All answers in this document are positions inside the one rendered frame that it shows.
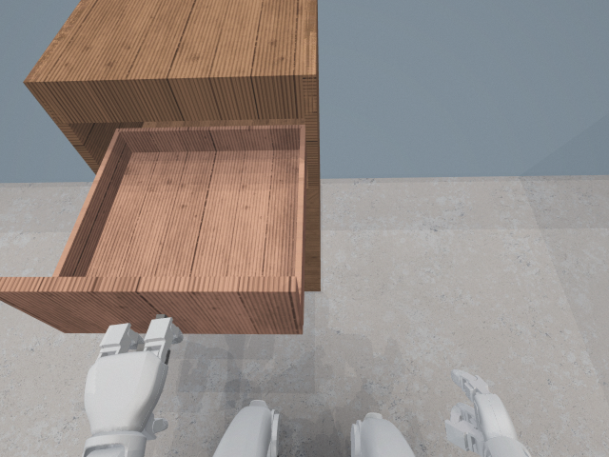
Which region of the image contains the robot right thigh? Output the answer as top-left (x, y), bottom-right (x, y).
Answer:
top-left (351, 418), bottom-right (416, 457)

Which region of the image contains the drawer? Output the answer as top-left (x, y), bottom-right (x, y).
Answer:
top-left (0, 125), bottom-right (307, 334)

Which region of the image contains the cabinet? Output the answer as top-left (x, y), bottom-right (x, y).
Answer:
top-left (23, 0), bottom-right (321, 291)

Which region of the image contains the left robot forearm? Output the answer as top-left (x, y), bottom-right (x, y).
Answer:
top-left (82, 430), bottom-right (147, 457)

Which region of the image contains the right robot forearm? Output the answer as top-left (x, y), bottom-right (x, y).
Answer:
top-left (482, 437), bottom-right (532, 457)

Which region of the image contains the robot right hand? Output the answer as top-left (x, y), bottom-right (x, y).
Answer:
top-left (444, 369), bottom-right (518, 457)

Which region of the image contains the robot left shin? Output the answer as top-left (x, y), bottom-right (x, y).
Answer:
top-left (249, 400), bottom-right (268, 408)

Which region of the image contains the robot left hand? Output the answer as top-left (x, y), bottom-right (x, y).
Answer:
top-left (84, 317), bottom-right (184, 440)

